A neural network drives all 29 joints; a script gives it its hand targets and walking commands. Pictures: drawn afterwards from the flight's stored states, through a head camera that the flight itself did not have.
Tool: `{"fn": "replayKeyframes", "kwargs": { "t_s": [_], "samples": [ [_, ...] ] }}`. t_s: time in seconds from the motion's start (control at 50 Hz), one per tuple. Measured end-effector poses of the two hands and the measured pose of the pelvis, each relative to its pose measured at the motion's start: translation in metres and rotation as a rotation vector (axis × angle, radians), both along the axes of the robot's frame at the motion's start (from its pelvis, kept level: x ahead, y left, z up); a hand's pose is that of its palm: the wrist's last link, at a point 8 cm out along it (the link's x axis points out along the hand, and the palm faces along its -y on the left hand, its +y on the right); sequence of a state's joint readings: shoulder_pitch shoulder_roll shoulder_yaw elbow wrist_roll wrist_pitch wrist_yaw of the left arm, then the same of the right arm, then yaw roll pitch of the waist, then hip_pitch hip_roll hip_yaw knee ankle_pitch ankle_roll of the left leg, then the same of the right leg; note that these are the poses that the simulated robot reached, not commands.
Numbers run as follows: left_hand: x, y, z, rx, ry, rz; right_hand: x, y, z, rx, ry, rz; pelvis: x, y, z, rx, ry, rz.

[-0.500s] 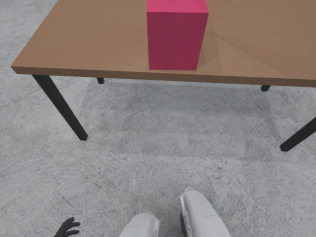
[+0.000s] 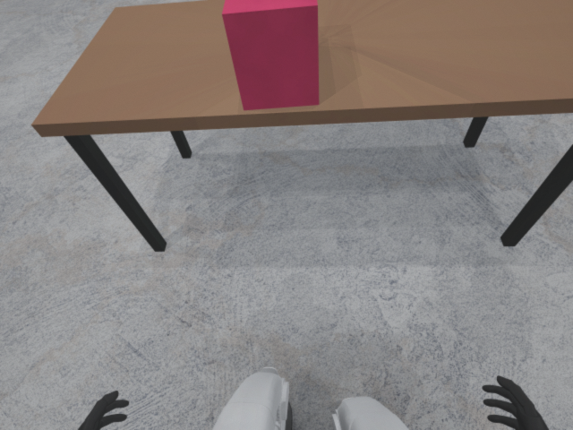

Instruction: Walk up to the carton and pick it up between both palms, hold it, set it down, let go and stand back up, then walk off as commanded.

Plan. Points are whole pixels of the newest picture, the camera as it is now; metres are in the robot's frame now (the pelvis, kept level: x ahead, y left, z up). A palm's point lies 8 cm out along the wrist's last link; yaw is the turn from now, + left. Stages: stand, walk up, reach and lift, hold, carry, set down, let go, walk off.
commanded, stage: walk off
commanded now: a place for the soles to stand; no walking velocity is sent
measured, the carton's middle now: (276, 33) +0.90 +0.04 +0.07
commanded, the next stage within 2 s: none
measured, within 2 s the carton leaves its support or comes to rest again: neither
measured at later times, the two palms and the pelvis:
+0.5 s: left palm out of the picture -0.03 +0.34 -0.09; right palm out of the picture -0.01 -0.27 -0.11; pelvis -0.13 +0.03 +0.01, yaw +2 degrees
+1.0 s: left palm out of the picture -0.21 +0.42 -0.10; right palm out of the picture -0.15 -0.20 -0.06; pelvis -0.28 +0.10 +0.02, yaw +0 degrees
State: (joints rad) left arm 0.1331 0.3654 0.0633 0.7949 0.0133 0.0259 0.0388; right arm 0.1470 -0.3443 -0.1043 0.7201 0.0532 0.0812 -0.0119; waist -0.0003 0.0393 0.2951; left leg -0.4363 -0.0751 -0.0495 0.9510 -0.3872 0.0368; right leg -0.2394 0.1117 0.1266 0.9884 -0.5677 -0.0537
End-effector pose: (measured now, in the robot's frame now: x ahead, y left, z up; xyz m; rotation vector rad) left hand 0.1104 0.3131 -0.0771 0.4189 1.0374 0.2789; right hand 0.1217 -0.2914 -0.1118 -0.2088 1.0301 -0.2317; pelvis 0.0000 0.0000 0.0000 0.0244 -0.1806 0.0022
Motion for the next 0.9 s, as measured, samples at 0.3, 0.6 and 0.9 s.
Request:
{"fn": "replayKeyframes", "kwargs": {
  "t_s": [0.3, 0.6, 0.9],
  "samples": [
    [-0.080, -0.009, 0.013, 0.041, 0.125, 0.018, -0.078, -0.012, -0.004, 0.015, 0.152, -0.001, -0.062, -0.013, 0.019, 0.019, 0.146, 0.020],
    [-0.187, 0.064, -0.035, -0.040, 0.035, 0.045, -0.170, 0.057, 0.002, -0.071, 0.073, 0.027, -0.170, 0.064, -0.010, -0.071, 0.098, 0.049],
    [-0.285, 0.107, -0.032, -0.079, 0.052, 0.022, -0.258, 0.104, 0.044, -0.111, -0.027, 0.047, -0.262, 0.111, 0.007, -0.086, 0.012, 0.005]
  ]
}}
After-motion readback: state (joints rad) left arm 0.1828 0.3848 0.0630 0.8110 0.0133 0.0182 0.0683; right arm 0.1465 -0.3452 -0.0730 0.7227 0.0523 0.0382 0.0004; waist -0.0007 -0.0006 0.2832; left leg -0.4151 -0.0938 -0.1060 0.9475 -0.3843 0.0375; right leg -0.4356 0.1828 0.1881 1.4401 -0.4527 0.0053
